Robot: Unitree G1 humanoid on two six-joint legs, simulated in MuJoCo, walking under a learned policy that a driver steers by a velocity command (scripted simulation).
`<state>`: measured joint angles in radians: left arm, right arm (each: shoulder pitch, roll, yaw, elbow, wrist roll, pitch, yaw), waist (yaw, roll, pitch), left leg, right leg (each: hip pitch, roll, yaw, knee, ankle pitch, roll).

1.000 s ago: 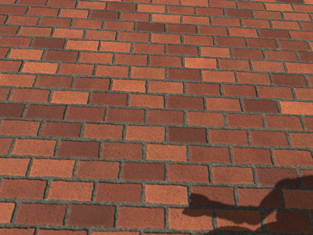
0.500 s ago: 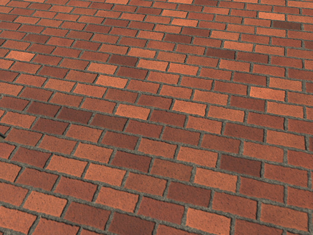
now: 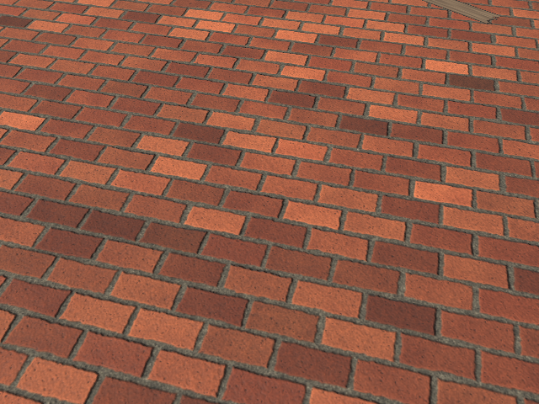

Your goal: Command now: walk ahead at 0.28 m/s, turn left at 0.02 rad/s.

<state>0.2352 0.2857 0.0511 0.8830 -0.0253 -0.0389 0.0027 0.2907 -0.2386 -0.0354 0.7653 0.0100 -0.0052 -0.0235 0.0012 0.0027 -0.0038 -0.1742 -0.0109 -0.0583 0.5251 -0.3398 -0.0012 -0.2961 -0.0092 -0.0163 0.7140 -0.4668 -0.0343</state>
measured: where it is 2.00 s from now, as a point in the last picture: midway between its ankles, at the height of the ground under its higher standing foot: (329, 280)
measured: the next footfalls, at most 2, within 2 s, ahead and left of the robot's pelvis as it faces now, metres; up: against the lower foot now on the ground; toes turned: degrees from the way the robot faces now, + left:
left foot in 0.54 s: +0.41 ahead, +0.12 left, +0.00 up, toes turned +1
right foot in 1.10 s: +0.70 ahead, -0.14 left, +0.00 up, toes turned -16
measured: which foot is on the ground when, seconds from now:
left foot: down 0.00-0.06, up 0.08-0.52, down 0.54-1.00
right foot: down 0.00-0.54, up 0.56-1.00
